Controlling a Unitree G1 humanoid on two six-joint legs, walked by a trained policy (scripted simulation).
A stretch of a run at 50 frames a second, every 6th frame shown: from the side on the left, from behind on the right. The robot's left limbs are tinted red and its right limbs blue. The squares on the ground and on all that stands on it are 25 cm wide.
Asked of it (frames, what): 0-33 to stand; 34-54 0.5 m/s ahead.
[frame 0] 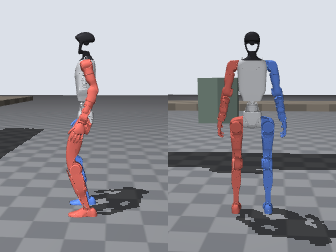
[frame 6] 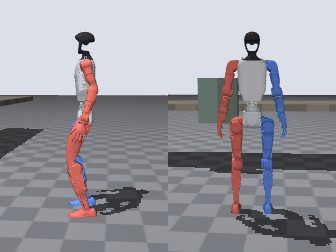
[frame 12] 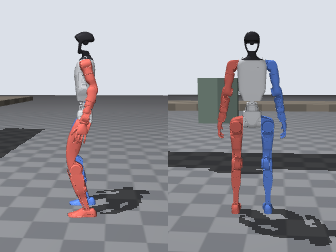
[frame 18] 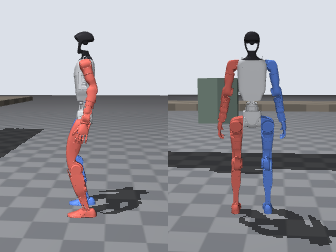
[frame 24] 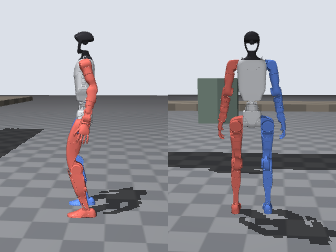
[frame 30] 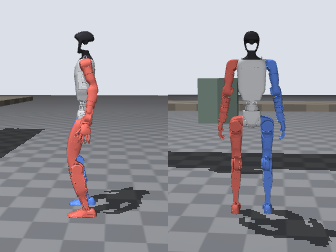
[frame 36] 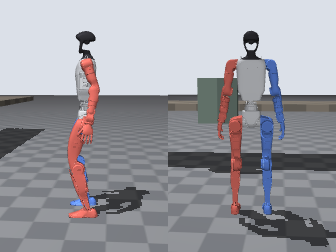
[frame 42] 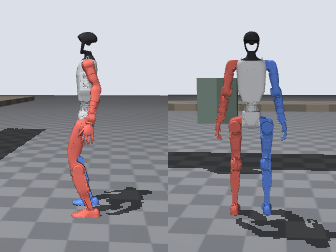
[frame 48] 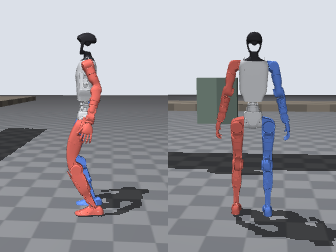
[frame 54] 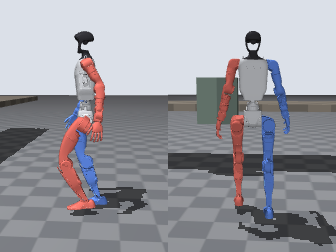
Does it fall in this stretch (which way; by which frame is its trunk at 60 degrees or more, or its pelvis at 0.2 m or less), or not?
no
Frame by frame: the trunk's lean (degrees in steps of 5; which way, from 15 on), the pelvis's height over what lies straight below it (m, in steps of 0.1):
0: 0, 0.8
6: 0, 0.8
12: 0, 0.8
18: 0, 0.8
24: 0, 0.8
30: 0, 0.8
36: 0, 0.8
42: 0, 0.8
48: 0, 0.8
54: 0, 0.8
